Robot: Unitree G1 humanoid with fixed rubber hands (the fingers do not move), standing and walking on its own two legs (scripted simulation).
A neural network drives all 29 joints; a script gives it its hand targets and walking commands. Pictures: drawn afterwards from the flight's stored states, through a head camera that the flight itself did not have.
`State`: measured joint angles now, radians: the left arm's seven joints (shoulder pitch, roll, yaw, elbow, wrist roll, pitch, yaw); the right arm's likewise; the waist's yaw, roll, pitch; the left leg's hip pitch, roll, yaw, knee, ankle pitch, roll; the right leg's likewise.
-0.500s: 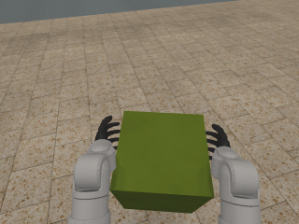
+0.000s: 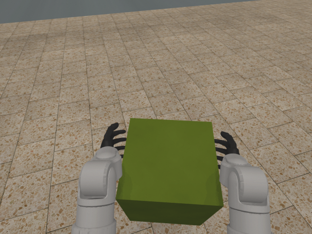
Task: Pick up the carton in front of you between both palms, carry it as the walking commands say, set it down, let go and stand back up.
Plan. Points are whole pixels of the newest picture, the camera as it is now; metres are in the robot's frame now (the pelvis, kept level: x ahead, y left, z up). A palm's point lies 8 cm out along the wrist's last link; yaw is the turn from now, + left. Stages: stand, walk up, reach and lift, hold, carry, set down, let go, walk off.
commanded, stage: carry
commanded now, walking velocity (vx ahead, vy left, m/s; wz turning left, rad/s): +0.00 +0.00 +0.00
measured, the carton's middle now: (167, 175) +0.28 +0.00 +0.00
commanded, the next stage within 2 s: hold in 1.72 s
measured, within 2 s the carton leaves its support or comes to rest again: neither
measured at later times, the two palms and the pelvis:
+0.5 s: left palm (103, 175) +0.24 +0.15 +0.06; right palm (225, 183) +0.23 -0.14 +0.05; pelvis -0.05 +0.00 +0.00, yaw +1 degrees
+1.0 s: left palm (109, 178) +0.24 +0.14 +0.05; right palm (230, 182) +0.24 -0.15 +0.05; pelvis -0.06 -0.01 +0.00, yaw +0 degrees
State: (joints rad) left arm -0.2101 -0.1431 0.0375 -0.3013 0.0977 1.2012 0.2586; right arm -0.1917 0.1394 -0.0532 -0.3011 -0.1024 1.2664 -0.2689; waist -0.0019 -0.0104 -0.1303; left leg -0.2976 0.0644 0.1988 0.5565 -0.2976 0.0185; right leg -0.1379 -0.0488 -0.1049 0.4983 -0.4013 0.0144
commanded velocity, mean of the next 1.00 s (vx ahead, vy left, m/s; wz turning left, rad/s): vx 0.00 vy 0.00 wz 0.00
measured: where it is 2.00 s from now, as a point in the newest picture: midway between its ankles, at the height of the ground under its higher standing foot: outside the picture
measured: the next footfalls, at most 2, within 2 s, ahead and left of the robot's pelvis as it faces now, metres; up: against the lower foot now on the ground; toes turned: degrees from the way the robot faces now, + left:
none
